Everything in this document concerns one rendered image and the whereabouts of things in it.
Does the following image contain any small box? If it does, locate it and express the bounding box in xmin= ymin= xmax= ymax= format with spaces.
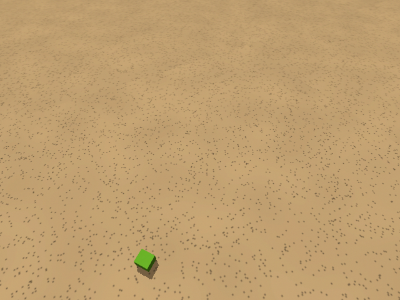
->
xmin=134 ymin=249 xmax=156 ymax=272

